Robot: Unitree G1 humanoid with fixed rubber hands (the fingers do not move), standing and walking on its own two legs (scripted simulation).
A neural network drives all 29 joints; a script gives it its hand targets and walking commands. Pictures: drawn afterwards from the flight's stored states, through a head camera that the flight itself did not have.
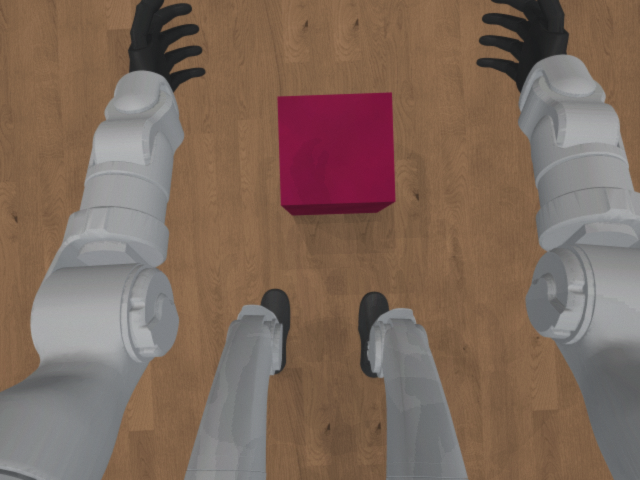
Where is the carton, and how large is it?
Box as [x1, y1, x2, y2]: [277, 92, 394, 214]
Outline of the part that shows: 391,92 277,97 281,205 291,214 376,212 394,201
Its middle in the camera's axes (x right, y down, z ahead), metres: +0.03 -0.17 +0.84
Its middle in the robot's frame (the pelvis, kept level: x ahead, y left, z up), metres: +0.53 -0.01 -0.52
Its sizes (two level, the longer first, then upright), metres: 0.210 0.200 0.250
